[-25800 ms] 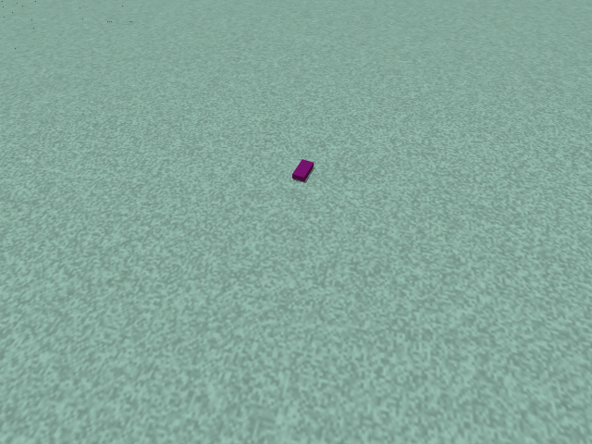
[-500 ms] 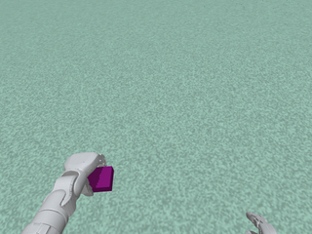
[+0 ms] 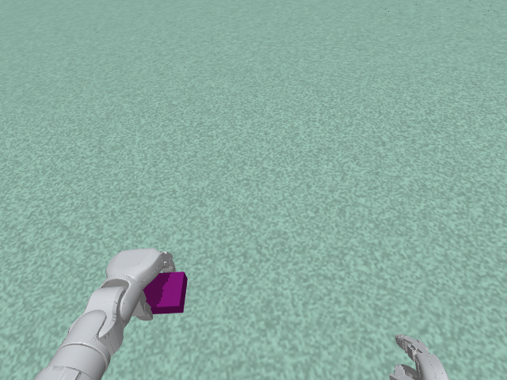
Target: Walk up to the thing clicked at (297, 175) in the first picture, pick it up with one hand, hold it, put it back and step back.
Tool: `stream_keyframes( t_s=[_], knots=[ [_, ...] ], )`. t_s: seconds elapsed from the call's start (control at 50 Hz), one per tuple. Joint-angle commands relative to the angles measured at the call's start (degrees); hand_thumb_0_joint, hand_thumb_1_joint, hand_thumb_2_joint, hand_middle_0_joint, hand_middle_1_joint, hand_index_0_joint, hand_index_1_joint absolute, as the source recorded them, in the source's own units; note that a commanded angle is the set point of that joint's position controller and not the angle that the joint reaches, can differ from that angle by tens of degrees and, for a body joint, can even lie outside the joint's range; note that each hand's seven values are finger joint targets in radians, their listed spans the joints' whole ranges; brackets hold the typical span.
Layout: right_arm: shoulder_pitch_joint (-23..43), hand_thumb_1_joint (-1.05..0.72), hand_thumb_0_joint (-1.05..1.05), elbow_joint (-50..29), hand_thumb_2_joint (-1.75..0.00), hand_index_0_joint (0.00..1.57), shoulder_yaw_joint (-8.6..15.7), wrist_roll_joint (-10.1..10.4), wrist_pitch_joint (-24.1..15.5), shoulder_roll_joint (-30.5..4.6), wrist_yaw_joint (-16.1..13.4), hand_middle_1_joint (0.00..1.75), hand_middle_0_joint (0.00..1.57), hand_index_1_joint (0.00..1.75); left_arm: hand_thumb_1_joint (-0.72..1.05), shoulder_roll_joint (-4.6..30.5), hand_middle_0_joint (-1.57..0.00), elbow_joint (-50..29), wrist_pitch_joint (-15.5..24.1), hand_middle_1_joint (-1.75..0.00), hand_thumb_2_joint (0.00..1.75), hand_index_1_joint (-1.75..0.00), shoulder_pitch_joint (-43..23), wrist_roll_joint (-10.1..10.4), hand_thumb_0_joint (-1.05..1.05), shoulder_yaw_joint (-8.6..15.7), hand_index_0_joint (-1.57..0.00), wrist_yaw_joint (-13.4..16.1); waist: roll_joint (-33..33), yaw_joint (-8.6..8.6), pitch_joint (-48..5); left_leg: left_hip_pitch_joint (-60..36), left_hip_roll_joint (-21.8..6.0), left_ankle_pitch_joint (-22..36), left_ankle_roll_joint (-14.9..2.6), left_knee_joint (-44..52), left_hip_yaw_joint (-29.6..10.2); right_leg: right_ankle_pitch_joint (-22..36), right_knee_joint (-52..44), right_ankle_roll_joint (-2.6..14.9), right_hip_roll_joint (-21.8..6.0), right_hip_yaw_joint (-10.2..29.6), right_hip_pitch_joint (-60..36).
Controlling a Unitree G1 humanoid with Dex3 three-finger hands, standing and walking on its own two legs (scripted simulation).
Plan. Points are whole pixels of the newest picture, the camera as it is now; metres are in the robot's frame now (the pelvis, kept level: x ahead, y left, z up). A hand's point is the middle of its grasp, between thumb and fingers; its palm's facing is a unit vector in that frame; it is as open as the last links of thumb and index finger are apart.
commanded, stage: hold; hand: left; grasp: from above
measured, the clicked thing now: (149, 293) +0.30 +0.23 -0.08
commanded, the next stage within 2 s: crouch in 0.30 s
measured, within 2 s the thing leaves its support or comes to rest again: neither
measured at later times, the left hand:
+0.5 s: hand (142, 284) +0.30 +0.23 -0.04, palm faces -0.44 -0.05 -0.90, open 9.4 cm
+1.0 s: hand (163, 302) +0.33 +0.24 -0.21, palm faces -0.42 +0.05 -0.90, open 9.4 cm
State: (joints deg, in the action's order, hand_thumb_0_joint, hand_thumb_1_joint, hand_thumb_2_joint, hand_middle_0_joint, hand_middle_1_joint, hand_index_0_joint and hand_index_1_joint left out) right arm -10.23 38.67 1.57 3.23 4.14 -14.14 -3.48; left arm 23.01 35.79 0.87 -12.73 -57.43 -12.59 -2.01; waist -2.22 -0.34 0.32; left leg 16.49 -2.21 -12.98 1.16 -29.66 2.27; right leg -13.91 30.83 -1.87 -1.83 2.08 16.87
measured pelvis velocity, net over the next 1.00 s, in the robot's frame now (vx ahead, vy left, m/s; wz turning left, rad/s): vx -0.02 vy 0.01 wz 0.01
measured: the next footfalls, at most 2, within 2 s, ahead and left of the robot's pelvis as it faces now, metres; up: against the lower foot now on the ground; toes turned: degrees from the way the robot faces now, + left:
none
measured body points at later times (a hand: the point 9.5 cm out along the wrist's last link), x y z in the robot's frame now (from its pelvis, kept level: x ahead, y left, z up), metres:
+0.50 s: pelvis +0.01 +0.00 +0.00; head +0.01 -0.01 +0.45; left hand +0.32 +0.23 +0.01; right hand +0.14 -0.25 -0.11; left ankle +0.03 +0.13 -0.73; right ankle +0.03 -0.14 -0.73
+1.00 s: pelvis -0.02 +0.01 -0.10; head +0.08 +0.02 +0.34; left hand +0.35 +0.23 -0.16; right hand +0.07 -0.28 -0.21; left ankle +0.03 +0.14 -0.73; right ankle +0.03 -0.14 -0.73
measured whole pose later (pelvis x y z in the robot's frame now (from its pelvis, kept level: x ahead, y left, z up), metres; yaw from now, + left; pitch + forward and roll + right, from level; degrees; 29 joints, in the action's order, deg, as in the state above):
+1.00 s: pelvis -0.02 +0.01 -0.10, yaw +1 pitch +20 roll -2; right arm -12.9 41.8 4.9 -1.3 2.0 -15.5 -0.9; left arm 22.4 66.2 4.7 -31.2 -68.3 -8.2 20.5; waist -0.4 4.9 -7.6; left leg 61.2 -2.9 -26.6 1.0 -68.5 -1.1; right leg -27.0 66.8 -2.5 -1.0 0.7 59.3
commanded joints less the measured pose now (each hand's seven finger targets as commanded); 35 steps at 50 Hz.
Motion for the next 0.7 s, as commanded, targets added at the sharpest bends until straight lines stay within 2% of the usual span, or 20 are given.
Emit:
stream_keyframes(
  t_s=[0.0, 0.02, 0.06, 0.1, 0.14, 0.16, 0.2, 0.26, 0.28, 0.32, 0.36, 0.38, 0.4, 0.44, 0.52, 0.54, 0.56, 0.6, 0.62, 0.68],
  knots=[
    [5.2, -0.90, 0.00, -7.5, -0.90, 0.20, 2.2, 0.1, -2.4, -7.1, -0.4, 0.30, 0.20, 0.30, 0.71, 11.6, -1.05, -10.5, -0.1, -0.55, 0.62, -0.53, -22.2, -0.1, 0.00, 6.5, -1.07, 3.3, 1.4, 0.50, -14.0, -7.2, 3.1, 5.4, -1.69, 4.2, 0.8, 4.3, -6.4, 1.47, 2.9, -1.7, -1.0],
    [5.0, -0.90, 0.00, -7.3, -0.90, 0.20, 2.4, 0.2, -2.4, -7.4, -0.4, 0.30, 0.20, 0.30, 0.70, 12.2, -1.04, -9.4, -0.2, -0.54, 0.61, -0.52, -20.5, -0.1, 0.00, 7.4, -1.06, 3.5, 1.5, 0.24, -13.7, -7.1, 3.0, 5.2, -1.63, 4.2, 0.8, 3.9, -6.4, 1.57, 2.9, -1.7, -1.0],
    [5.3, -0.90, 0.00, -7.3, -0.90, 0.20, 2.5, 0.1, -2.3, -7.2, -0.2, 0.30, 0.20, 0.30, 0.70, 9.8, -1.03, -8.3, -0.3, -0.56, 0.61, -0.53, -19.5, 0.0, 0.00, 5.3, -1.05, 3.1, 1.4, 0.61, -12.8, -7.0, 2.8, 4.8, -1.37, 4.6, 0.7, 3.3, -6.3, 1.79, 3.1, -1.9, -0.8],
    [5.2, -0.90, 0.00, -7.4, -0.90, 0.20, 2.7, 0.1, -2.3, -7.5, -0.2, 0.30, 0.20, 0.30, 0.68, 11.1, -1.03, -9.8, -0.4, -0.53, 0.61, -0.51, -19.9, -0.2, 0.00, 6.0, -1.05, 2.9, 0.5, 0.05, -14.4, -7.5, 2.7, 6.2, -1.21, 4.6, 0.4, 4.4, -5.9, 1.94, 3.2, -2.1, -1.2],
    [5.0, -0.90, 0.00, -7.5, -0.90, 0.20, 2.7, 0.1, -2.2, -7.4, -0.1, 0.30, 0.20, 0.30, 0.67, 11.6, -1.02, -9.0, -0.3, -0.53, 0.60, -0.51, -19.0, -0.4, 0.00, 6.9, -1.04, 2.8, 1.1, 0.04, -13.5, -6.8, 2.8, 6.2, -1.42, 4.5, 0.5, 4.6, -6.1, 1.87, 3.0, -2.0, -1.8],
    [5.0, -0.90, 0.00, -7.4, -0.90, 0.20, 2.7, 0.1, -2.2, -7.2, -0.2, 0.30, 0.20, 0.30, 0.69, 12.1, -1.04, -10.8, -0.1, -0.53, 0.60, -0.51, -21.9, -0.4, 0.00, 6.5, -1.06, 2.8, 0.6, -0.04, -15.0, -7.3, 2.9, 7.0, -1.42, 4.3, 0.5, 5.6, -6.0, 1.82, 3.0, -1.9, -2.0],
    [4.4, -0.90, 0.00, -7.2, -0.90, 0.20, 2.7, 0.2, -2.2, -7.3, -0.2, 0.30, 0.20, 0.30, 0.71, 11.2, -1.05, -8.4, -0.2, -0.53, 0.59, -0.50, -20.3, -0.3, 0.00, 6.3, -1.07, 3.0, 1.2, 0.51, -14.2, -7.5, 2.7, 7.5, -1.51, 4.2, 0.6, 6.1, -5.9, 1.77, 3.1, -1.9, -1.8],
    [3.8, -0.90, 0.00, -7.0, -0.90, 0.20, 2.8, 0.1, -2.1, -7.5, -0.3, 0.30, 0.20, 0.30, 0.69, 11.7, -1.04, -9.5, 0.2, -0.52, 0.59, -0.50, -21.7, -0.3, 0.00, 6.3, -1.06, 3.4, 0.4, 0.65, -15.2, -8.0, 2.8, 8.2, -1.53, 4.0, 0.8, 7.1, -5.9, 1.80, 3.0, -1.8, -2.0],
    [4.1, -0.90, 0.00, -6.9, -0.90, 0.20, 2.9, 0.0, -2.1, -7.6, -0.2, 0.30, 0.20, 0.30, 0.70, 12.7, -1.05, -9.5, 0.3, -0.50, 0.57, -0.48, -22.5, -0.3, 0.00, 7.2, -1.07, 3.7, -0.3, 0.34, -15.6, -8.4, 2.6, 8.6, -1.30, 4.1, 0.5, 7.1, -5.7, 1.94, 3.1, -2.0, -2.1],
    [4.0, -0.90, 0.00, -7.0, -0.90, 0.20, 2.8, 0.0, -2.1, -7.4, -0.2, 0.30, 0.20, 0.30, 0.68, 12.2, -1.05, -9.6, 0.5, -0.50, 0.60, -0.49, -23.9, -0.6, 0.00, 6.6, -1.07, 4.1, 0.2, 0.27, -15.7, -8.2, 2.7, 8.9, -1.36, 4.1, 0.4, 7.5, -5.8, 1.90, 3.1, -2.2, -2.2],
    [3.8, -0.90, 0.00, -7.1, -0.90, 0.20, 2.9, 0.1, -2.0, -7.4, -0.1, 0.30, 0.20, 0.30, 0.67, 12.6, -1.04, -7.3, 0.0, -0.52, 0.62, -0.50, -20.5, -0.6, 0.00, 8.1, -1.06, 4.7, 0.0, -0.12, -14.6, -7.4, 2.9, 7.7, -1.38, 4.2, 0.8, 6.2, -6.2, 1.90, 3.0, -2.0, -2.3],
    [3.9, -0.92, 0.00, -7.1, -0.91, 0.20, 2.8, 0.1, -2.0, -7.3, -0.1, 0.30, 0.20, 0.30, 0.75, 11.1, -1.06, -8.1, -0.1, -0.58, 0.54, -0.53, -21.2, -0.5, 0.00, 6.6, -1.11, 4.5, 0.2, 0.18, -14.9, -7.6, 2.9, 8.1, -1.37, 4.3, 0.9, 6.8, -6.0, 1.92, 3.0, -2.0, -2.4],
    [3.6, -0.88, 0.00, -6.9, -0.89, 0.20, 3.0, 0.0, -2.0, -7.4, 0.0, 0.30, 0.20, 0.30, 0.67, 10.0, -0.98, -9.0, -0.1, -0.56, 0.54, -0.52, -21.9, -0.4, 0.00, 5.3, -1.03, 4.3, 0.5, 0.62, -15.7, -8.2, 2.5, 8.8, -1.31, 4.2, 0.7, 7.4, -5.7, 1.97, 3.3, -2.2, -2.4],
    [3.8, -0.89, 0.00, -7.0, -0.90, 0.20, 3.1, 0.2, -1.9, -7.4, -0.1, 0.30, 0.20, 0.30, 0.73, 10.8, -1.06, -6.8, -0.5, -0.57, 0.62, -0.54, -19.2, -0.3, 0.00, 6.5, -1.08, 4.3, 1.1, -0.17, -13.5, -6.9, 2.7, 8.7, -1.27, 4.2, 0.7, 6.9, -6.0, 1.95, 3.1, -2.4, -2.1],
    [3.3, -0.89, 0.00, -6.9, -0.90, 0.20, 3.1, 0.1, -1.8, -7.3, 0.0, 0.30, 0.20, 0.30, 0.78, 9.2, -1.10, -5.6, 0.6, -0.57, 0.64, -0.55, -17.8, -0.9, 0.00, 5.1, -1.12, 4.4, 3.4, 0.76, -12.3, -5.7, 3.0, 8.1, -1.58, 3.5, 0.6, 6.8, -5.8, 1.73, 2.9, -2.2, -1.0],
    [2.8, -0.89, 0.00, -6.8, -0.90, 0.20, 3.2, 0.0, -1.6, -7.6, 0.0, 0.30, 0.20, 0.30, 0.77, 10.4, -1.10, -5.1, 1.1, -0.56, 0.63, -0.54, -18.5, -0.9, 0.00, 6.3, -1.12, 5.0, 2.9, 0.94, -12.2, -5.3, 3.0, 7.7, -1.55, 3.3, 0.7, 6.6, -5.6, 1.79, 2.9, -1.9, -0.2],
    [2.8, -0.89, 0.00, -6.5, -0.90, 0.20, 3.2, -0.1, -1.5, -7.5, 0.1, 0.30, 0.20, 0.30, 0.77, 10.5, -1.11, -2.8, 1.5, -0.55, 0.65, -0.53, -17.5, -1.4, 0.00, 6.8, -1.12, 5.9, 3.4, 0.85, -11.1, -4.5, 2.9, 7.1, -1.41, 3.2, 0.5, 5.6, -5.4, 1.89, 3.0, -2.3, 0.4],
    [2.4, -0.89, 0.00, -6.1, -0.90, 0.20, 3.3, -0.6, -1.4, -7.3, 0.3, 0.30, 0.20, 0.30, 0.76, 9.6, -1.10, -1.7, 2.7, -0.56, 0.65, -0.54, -20.1, -2.6, 0.00, 6.3, -1.11, 8.0, 3.9, 1.82, -11.2, -2.6, 3.1, 5.7, -1.52, 1.5, 0.4, 4.8, -4.2, 1.80, 2.7, -2.1, 2.7],
    [1.8, -0.89, 0.00, -5.8, -0.90, 0.20, 3.4, -0.8, -1.3, -7.5, 0.4, 0.30, 0.20, 0.30, 0.78, 10.6, -1.11, 0.0, 3.3, -0.55, 0.67, -0.54, -21.5, -3.2, 0.00, 7.4, -1.12, 9.4, 3.8, 1.92, -11.2, -1.2, 3.2, 4.6, -1.44, 0.4, 0.5, 3.6, -3.4, 1.80, 2.7, -2.1, 4.1],
    [0.1, -0.89, 0.00, -4.3, -0.90, 0.20, 4.0, -1.6, -1.4, -7.9, 1.1, 0.30, 0.20, 0.30, 0.81, 9.3, -1.12, 4.3, 4.0, -0.58, 0.65, -0.56, -24.9, -5.0, 0.00, 6.5, -1.14, 13.3, 2.7, 3.21, -13.8, 2.4, 3.0, 3.7, -1.24, -4.3, 0.5, 3.5, 0.9, 1.87, 2.6, -1.9, 8.7]
  ],
)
